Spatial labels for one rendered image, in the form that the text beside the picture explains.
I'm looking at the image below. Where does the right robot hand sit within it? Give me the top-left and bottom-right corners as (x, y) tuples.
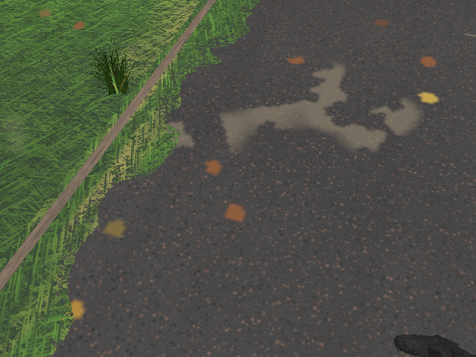
(394, 335), (476, 357)

